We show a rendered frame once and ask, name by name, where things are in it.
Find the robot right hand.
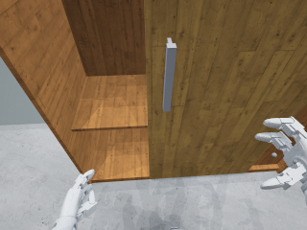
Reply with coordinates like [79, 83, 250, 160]
[254, 116, 307, 191]

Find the wardrobe door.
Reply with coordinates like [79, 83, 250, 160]
[253, 104, 307, 166]
[144, 0, 307, 179]

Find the left robot forearm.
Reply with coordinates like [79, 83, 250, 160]
[52, 216, 78, 230]

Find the robot left hand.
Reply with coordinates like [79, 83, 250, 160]
[59, 169, 98, 222]

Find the handle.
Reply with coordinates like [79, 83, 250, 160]
[162, 37, 177, 112]

